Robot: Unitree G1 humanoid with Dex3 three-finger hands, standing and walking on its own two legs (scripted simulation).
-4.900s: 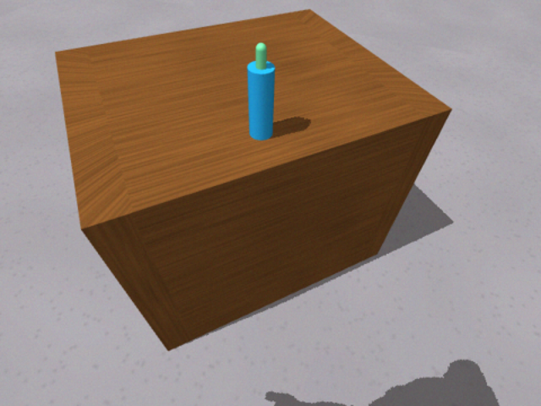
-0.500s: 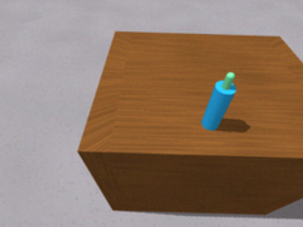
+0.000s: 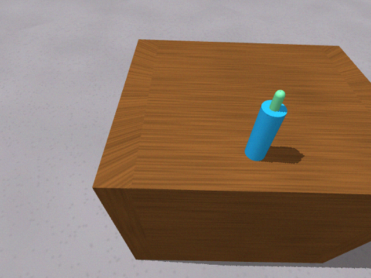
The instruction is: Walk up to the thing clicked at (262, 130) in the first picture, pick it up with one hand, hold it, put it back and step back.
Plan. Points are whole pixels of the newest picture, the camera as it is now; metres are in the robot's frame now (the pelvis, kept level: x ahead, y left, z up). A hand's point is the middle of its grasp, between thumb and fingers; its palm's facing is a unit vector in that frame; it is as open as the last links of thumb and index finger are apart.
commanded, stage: stand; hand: right
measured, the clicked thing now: (266, 126) +0.44 -0.19 +0.08
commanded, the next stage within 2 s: rise first in 0.64 s
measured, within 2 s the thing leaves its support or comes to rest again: neither
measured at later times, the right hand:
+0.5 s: hand out of the picture +0.07 -0.25 -0.16, palm faces -0.04 +0.94 -0.34, open 7.4 cm
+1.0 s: hand (288, 269) +0.17 -0.24 -0.12, palm faces +0.21 +0.93 -0.31, open 11.6 cm
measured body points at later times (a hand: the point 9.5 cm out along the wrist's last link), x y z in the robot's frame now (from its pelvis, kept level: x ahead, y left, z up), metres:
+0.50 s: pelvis +0.00 +0.00 +0.00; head +0.01 +0.00 +0.45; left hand +0.07 +0.31 -0.13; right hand +0.08 -0.30 -0.13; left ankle +0.00 +0.14 -0.75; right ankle -0.02 -0.12 -0.75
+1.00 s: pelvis -0.01 +0.01 -0.01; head +0.03 +0.01 +0.44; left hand +0.16 +0.29 -0.11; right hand +0.15 -0.29 -0.10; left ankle +0.00 +0.14 -0.75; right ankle -0.02 -0.12 -0.75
